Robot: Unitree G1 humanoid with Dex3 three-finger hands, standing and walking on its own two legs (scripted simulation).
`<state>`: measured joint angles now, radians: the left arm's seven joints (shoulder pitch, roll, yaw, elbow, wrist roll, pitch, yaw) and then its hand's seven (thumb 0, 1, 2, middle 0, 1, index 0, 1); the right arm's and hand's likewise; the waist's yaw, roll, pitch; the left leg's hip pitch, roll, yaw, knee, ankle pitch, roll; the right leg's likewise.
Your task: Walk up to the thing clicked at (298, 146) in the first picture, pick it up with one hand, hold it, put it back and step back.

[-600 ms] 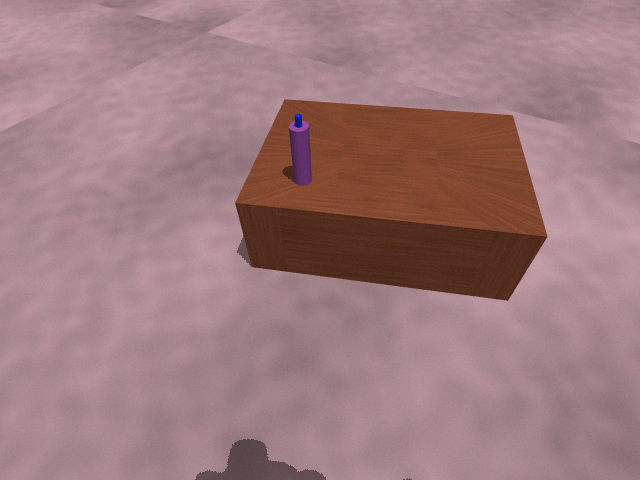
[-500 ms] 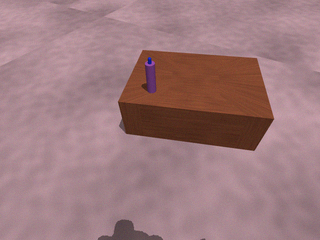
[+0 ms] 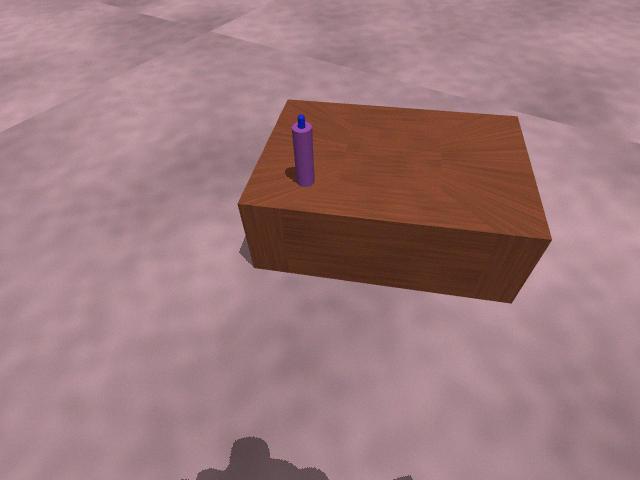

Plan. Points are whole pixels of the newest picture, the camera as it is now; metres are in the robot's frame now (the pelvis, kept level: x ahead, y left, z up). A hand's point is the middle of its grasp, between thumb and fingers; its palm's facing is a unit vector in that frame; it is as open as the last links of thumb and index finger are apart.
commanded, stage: stand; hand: left
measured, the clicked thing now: (303, 150) +1.13 +0.10 -0.29
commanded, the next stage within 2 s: walk up in 0.52 s
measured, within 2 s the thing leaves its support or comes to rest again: neither
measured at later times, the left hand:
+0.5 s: hand out of the picture +0.07 +0.25 -0.16, palm faces -0.01 -0.94 -0.34, open 7.4 cm
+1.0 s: hand out of the picture +0.15 +0.25 -0.14, palm faces -0.10 -0.90 -0.41, open 7.4 cm
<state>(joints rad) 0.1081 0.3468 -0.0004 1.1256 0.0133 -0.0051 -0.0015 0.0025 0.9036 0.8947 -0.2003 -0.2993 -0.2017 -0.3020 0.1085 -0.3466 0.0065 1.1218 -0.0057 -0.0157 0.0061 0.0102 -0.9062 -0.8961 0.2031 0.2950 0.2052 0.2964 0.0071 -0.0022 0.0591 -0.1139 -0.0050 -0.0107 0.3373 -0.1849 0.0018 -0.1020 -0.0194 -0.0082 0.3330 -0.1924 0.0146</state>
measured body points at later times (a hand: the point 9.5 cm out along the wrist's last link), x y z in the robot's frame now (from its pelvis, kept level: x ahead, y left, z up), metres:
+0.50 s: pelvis +0.00 +0.00 +0.00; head +0.01 +0.00 +0.45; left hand +0.07 +0.30 -0.13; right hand +0.08 -0.30 -0.13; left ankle +0.00 +0.12 -0.75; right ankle -0.01 -0.13 -0.75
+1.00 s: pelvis +0.11 -0.03 -0.01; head +0.13 -0.05 +0.44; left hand +0.15 +0.29 -0.11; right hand +0.16 -0.37 -0.13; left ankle +0.18 +0.10 -0.70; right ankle +0.05 -0.14 -0.75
